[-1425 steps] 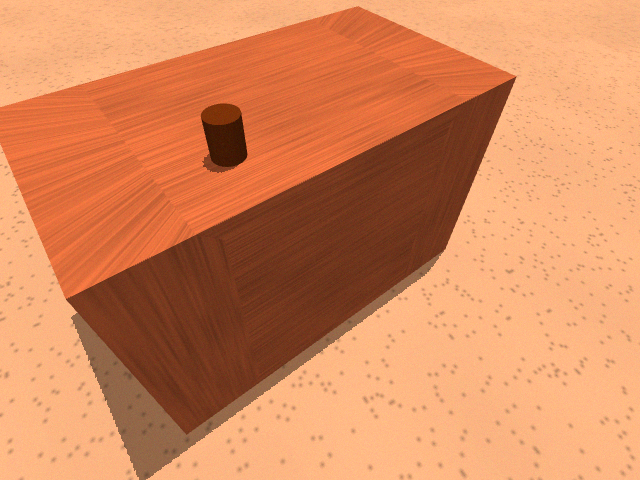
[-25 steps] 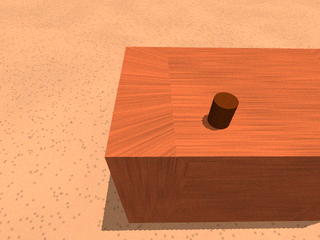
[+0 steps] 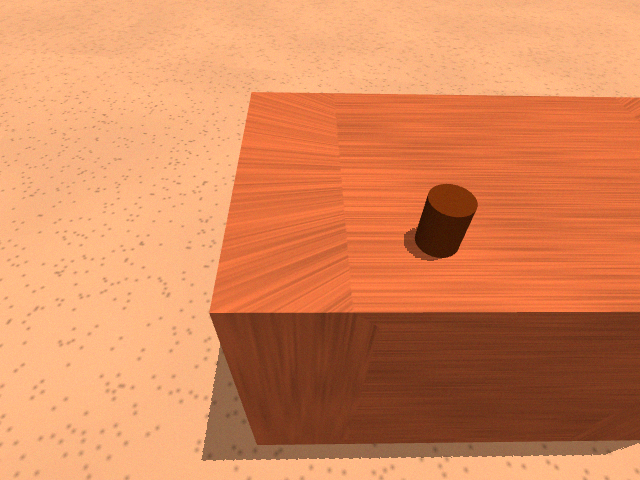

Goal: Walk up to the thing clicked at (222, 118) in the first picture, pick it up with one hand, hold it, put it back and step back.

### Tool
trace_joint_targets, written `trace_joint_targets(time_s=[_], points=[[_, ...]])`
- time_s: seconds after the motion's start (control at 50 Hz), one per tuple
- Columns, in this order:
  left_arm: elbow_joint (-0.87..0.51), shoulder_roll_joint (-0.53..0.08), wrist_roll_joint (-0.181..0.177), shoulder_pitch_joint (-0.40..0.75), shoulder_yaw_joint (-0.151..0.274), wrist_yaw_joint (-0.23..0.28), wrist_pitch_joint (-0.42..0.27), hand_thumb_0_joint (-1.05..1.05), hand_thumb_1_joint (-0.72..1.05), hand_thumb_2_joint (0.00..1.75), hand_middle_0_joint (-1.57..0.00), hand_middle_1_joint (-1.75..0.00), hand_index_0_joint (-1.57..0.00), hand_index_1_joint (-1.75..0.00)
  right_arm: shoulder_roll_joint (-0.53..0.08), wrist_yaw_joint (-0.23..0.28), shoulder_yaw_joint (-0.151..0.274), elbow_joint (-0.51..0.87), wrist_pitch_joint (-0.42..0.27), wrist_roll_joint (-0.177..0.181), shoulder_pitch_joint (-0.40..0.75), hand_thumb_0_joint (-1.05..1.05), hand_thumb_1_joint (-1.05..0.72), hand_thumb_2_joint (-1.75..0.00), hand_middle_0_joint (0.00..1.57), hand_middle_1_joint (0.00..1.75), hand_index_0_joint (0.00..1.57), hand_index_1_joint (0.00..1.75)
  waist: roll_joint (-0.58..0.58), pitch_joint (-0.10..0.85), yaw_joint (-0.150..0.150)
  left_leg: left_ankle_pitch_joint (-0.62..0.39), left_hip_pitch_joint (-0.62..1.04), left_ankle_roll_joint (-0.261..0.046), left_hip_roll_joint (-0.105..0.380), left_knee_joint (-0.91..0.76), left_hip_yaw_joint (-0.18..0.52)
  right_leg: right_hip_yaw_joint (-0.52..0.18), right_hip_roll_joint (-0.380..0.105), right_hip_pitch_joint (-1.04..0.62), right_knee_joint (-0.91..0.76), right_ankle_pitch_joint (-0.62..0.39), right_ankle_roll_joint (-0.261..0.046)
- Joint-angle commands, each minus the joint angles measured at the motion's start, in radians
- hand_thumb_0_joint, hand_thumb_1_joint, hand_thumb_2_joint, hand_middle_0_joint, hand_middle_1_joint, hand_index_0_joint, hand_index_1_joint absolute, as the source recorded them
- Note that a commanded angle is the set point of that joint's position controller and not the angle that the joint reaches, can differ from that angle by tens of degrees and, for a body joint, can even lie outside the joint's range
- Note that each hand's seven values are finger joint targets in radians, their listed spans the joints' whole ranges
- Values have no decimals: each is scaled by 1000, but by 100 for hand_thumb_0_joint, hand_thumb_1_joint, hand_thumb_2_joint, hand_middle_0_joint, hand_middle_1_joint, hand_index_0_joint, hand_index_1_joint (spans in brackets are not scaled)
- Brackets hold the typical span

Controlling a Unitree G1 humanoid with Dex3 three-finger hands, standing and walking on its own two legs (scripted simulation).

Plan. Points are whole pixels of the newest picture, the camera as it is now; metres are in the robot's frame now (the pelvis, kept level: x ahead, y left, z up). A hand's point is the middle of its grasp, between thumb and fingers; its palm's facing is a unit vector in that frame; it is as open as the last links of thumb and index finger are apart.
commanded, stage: stand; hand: right
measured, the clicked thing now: (444, 221) +0.50 -0.20 +0.02
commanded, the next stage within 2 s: step back in 0.78 s
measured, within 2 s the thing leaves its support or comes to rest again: neither
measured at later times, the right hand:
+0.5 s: hand out of the picture +0.07 -0.25 -0.15, palm faces -0.01 +0.94 -0.35, open 7.4 cm
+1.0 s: hand out of the picture +0.07 -0.29 -0.17, palm faces +0.00 +0.93 -0.36, open 7.4 cm
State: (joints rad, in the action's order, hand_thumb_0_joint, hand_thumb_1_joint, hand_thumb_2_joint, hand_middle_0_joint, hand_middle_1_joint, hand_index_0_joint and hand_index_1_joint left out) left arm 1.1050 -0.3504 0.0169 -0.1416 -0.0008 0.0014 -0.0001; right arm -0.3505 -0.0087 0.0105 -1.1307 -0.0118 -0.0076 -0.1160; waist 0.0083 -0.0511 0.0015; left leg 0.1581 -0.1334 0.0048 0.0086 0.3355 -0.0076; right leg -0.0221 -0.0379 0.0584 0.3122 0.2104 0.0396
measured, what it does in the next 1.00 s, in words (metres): stands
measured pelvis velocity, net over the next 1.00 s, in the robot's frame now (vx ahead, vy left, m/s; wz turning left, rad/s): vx -0.03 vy -0.02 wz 0.00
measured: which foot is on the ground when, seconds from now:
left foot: down 0.00-1.00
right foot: down 0.00-1.00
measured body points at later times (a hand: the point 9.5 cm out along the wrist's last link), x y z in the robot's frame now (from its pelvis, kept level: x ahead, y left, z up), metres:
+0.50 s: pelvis +0.00 +0.00 +0.00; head +0.01 +0.01 +0.45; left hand +0.06 +0.30 -0.14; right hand +0.07 -0.30 -0.13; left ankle +0.02 +0.12 -0.75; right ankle -0.02 -0.15 -0.75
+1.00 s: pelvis -0.03 -0.02 -0.02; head +0.02 -0.02 +0.43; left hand +0.06 +0.31 -0.14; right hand +0.07 -0.33 -0.14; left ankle +0.02 +0.12 -0.75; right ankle -0.02 -0.14 -0.75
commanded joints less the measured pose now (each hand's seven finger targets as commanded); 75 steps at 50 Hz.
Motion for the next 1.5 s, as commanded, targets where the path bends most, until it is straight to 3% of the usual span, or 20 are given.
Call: trace_joint_targets(time_s=[0.0,0.34,0.74,0.76,0.84,0.92,0.96,1.0,1.02,1.04,1.12,1.22,1.26,1.32,1.34,1.36,1.38,1.42,1.44,1.48], points=[[-57,-210,-1,25,41,9,-25,0,90,90,-20,-30,-20,-30,-217,15,38,62,-16,-1,41,0,-90,-90,20,30,20,30,-1,48,2,-95,42,-29,120,-46,91,-60,-92,60,-62,-101,-53],[-52,-211,-1,7,40,8,-23,0,90,90,-20,-30,-20,-30,-220,13,40,58,-14,0,39,0,-90,-90,20,30,20,30,-3,20,0,-19,23,-30,114,-64,102,-57,-86,79,-68,-46,-53],[-59,-208,-5,14,37,11,-23,0,90,90,-20,-30,-20,-30,-218,16,38,57,-16,2,42,0,-90,-90,20,30,20,30,-5,46,0,-131,48,-29,120,-41,94,-56,-93,60,-54,-113,-53],[-92,-276,-21,34,73,19,-12,0,90,90,-20,-30,-20,-30,-273,13,60,69,3,6,66,0,-90,-90,20,30,20,30,-9,-41,2,-306,-9,-44,114,37,122,-48,-63,144,60,-282,-60],[-135,-223,-23,-11,71,28,4,0,90,90,-20,-30,-20,-30,-289,15,82,108,20,17,35,0,-90,-90,20,30,20,30,-83,83,8,-450,-3,-132,199,53,154,24,4,112,245,-204,-67],[-158,-217,-9,-79,79,24,22,0,90,90,-20,-30,-20,-30,-302,17,100,172,39,11,95,0,-90,-90,20,30,20,30,-174,153,-19,-323,-78,-192,243,104,176,16,25,105,373,34,-84],[-165,-237,-2,-100,91,22,21,0,90,90,-20,-30,-20,-30,-281,15,102,202,50,10,110,0,-90,-90,20,30,20,30,-124,164,-31,-185,-135,-159,177,214,137,-30,-24,100,293,-55,-113],[-191,-317,4,-67,117,19,10,0,90,90,-20,-30,-20,-30,-208,11,83,223,63,16,116,0,-90,-90,20,30,20,30,102,82,-41,144,-227,-42,-56,467,44,-273,-223,162,31,-256,-195],[-223,-357,12,-25,124,21,6,0,90,90,-20,-30,-20,-30,-190,15,78,228,70,6,94,0,-90,-90,20,30,20,30,178,48,-37,435,-279,-28,-129,661,74,-389,-334,207,-10,-337,-286],[-247,-371,21,15,126,26,1,0,90,90,-20,-30,-20,-30,-200,20,83,217,78,-3,47,0,-90,-90,20,30,20,30,184,34,-24,485,-288,-28,-99,781,135,-434,-380,261,11,-384,-338],[-294,-294,25,102,117,28,3,0,90,90,-20,-30,-20,-30,-236,19,87,200,69,24,-33,0,-90,-90,20,30,20,30,142,61,9,355,-307,-19,-103,862,157,-192,-212,189,102,-404,-252],[-310,-279,16,5,126,39,21,0,90,90,-20,-30,-20,-30,-235,29,66,246,53,7,-19,0,-90,-90,20,30,20,30,167,125,-52,359,-349,10,-33,562,111,-197,-238,-47,187,-473,-262],[-325,-281,6,11,129,39,29,0,90,90,-20,-30,-20,-30,-231,30,69,245,47,-6,-56,0,-90,-90,20,30,20,30,197,147,-34,339,-266,-4,-3,372,85,-187,-239,-48,232,-507,-240],[-347,-277,-11,33,117,26,50,0,90,90,-20,-30,-20,-30,-237,26,93,221,34,-28,-123,0,-90,-90,20,30,20,30,136,144,10,-26,-52,-16,-17,30,16,-109,-155,108,350,-367,-159],[-358,-226,-13,-1,106,23,53,0,90,90,-20,-30,-20,-30,-307,24,115,233,33,-43,-102,0,-90,-90,20,30,20,30,-57,147,-11,-184,39,-57,135,33,238,-56,-43,276,457,-119,-99],[-362,-192,-19,13,101,28,54,0,90,90,-20,-30,-20,-30,-376,17,124,254,35,-45,-53,0,-90,-90,20,30,20,30,-246,118,-12,-303,82,-153,293,0,443,-1,148,471,615,372,-62],[-367,-230,4,86,121,45,55,0,90,90,-20,-30,-20,-30,-441,15,137,270,36,-33,-59,0,-90,-90,20,30,20,30,-295,108,64,-273,-86,-296,405,-25,550,-140,159,400,801,495,-44],[-345,-246,4,101,125,40,54,0,90,90,-20,-30,-20,-30,-343,26,115,288,29,-31,7,0,-90,-90,20,30,20,30,-176,28,35,-289,-151,-260,320,2,376,-190,140,397,920,384,-53],[-318,-230,-14,12,125,35,52,0,90,90,-20,-30,-20,-30,-290,30,98,303,29,-38,87,0,-90,-90,20,30,20,30,-134,31,-35,-360,-66,-208,226,51,246,-208,157,459,945,307,-57],[-303,-227,-13,-75,127,31,50,0,90,90,-20,-30,-20,-30,-253,34,95,316,30,-24,84,0,-90,-90,20,30,20,30,-126,36,-66,-372,10,-176,190,86,171,-183,169,491,947,247,-57]])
